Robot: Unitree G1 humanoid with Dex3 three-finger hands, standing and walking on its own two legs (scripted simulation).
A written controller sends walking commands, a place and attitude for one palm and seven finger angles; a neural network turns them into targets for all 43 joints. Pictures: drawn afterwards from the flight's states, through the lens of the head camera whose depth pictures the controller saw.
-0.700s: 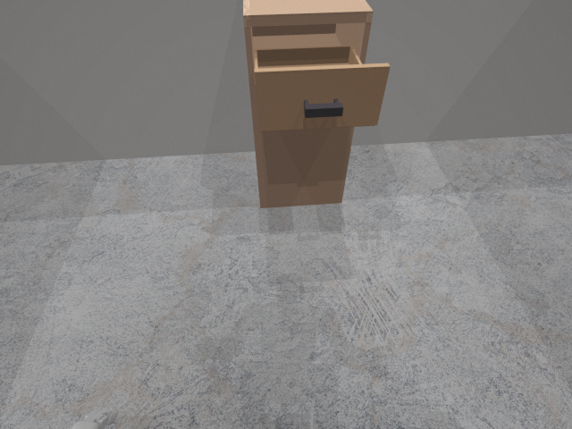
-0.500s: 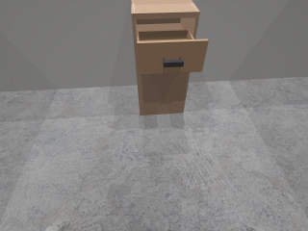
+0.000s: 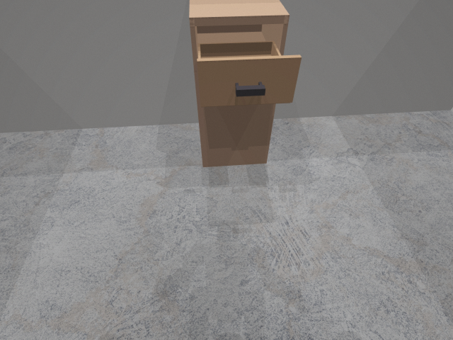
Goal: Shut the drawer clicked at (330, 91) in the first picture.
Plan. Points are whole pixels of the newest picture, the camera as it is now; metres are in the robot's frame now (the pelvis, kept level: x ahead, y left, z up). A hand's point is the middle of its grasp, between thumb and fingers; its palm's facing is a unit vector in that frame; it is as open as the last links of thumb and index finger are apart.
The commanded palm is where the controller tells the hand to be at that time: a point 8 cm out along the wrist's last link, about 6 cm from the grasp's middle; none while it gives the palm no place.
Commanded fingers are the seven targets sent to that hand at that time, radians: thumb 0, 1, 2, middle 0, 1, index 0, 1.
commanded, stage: stand and wait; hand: left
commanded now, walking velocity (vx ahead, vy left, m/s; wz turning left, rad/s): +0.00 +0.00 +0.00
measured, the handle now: (249, 87) +0.92 -0.03 -0.04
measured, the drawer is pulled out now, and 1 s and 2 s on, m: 0.30 0.30 0.30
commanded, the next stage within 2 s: look at it before walking up in 0.12 s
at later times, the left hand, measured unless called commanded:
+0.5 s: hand out of the picture +0.07 +0.25 -0.15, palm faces -0.03 -0.94 -0.34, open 7.4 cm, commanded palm none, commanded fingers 0.00 0.90 0.90 -0.20 -0.30 -0.20 -0.30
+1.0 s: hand out of the picture +0.05 +0.25 -0.16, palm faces -0.04 -0.94 -0.33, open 7.4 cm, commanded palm none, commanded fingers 0.00 0.90 0.90 -0.20 -0.30 -0.20 -0.30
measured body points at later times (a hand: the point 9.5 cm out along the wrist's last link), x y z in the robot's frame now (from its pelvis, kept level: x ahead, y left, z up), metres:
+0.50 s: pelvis -0.01 +0.00 +0.00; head -0.02 +0.00 +0.45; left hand +0.07 +0.30 -0.13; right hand +0.06 -0.29 -0.13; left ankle -0.01 +0.14 -0.74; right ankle -0.01 -0.10 -0.74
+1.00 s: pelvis -0.02 +0.01 +0.00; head -0.01 +0.01 +0.45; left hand +0.06 +0.30 -0.13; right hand +0.05 -0.28 -0.14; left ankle -0.01 +0.14 -0.74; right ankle -0.01 -0.10 -0.74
